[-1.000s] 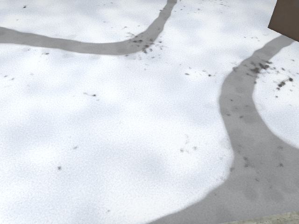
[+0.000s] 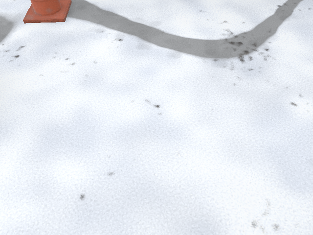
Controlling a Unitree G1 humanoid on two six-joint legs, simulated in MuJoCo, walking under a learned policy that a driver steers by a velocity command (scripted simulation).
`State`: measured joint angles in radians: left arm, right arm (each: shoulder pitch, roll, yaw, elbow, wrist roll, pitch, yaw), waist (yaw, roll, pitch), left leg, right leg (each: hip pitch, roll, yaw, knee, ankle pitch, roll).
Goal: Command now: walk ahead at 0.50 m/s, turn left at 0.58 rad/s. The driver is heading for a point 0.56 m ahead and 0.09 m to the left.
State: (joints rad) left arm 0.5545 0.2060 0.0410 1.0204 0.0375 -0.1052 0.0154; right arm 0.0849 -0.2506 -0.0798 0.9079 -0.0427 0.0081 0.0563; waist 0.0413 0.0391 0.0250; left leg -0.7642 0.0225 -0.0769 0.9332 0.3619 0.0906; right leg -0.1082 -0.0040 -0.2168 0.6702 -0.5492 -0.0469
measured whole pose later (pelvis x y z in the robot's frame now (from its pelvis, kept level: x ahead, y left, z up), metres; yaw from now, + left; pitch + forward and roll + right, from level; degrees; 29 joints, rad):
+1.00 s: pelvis +0.46 +0.03 -0.13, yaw +19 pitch -1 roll +0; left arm 0.26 0.16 0.02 0.99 0.02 -0.04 0.01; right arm 0.22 -0.19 -0.03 0.98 -0.02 0.01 -0.02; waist 0.01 0.03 0.05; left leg -0.31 0.01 0.00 0.61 -0.29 0.03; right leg -0.27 0.03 -0.08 0.43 -0.16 -0.06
